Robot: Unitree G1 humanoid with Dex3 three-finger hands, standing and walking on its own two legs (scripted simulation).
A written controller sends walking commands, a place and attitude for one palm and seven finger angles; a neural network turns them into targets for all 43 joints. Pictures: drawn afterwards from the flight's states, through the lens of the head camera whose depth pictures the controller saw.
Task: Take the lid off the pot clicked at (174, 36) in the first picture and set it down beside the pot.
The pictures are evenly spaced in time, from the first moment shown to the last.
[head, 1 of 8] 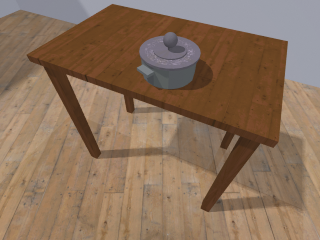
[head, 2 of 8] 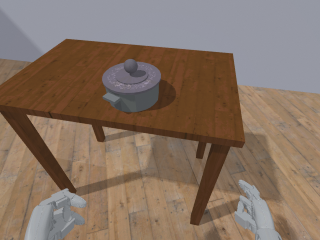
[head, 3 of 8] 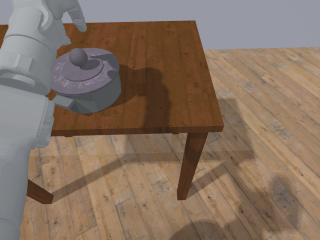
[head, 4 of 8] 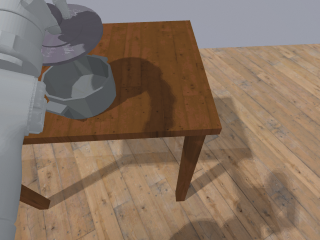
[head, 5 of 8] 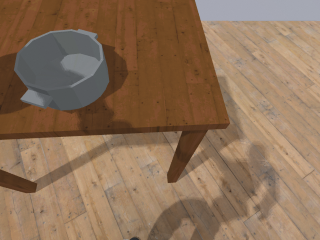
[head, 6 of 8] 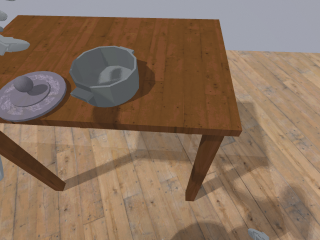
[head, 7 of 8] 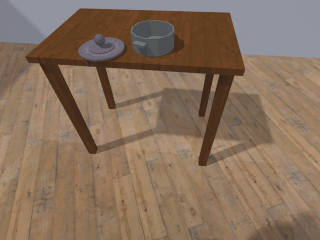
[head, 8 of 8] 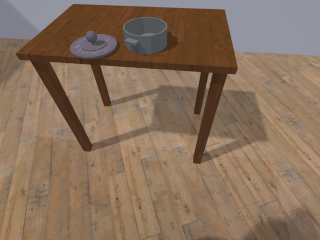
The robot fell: no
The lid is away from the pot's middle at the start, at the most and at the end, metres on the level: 0.00 0.25 0.23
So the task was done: yes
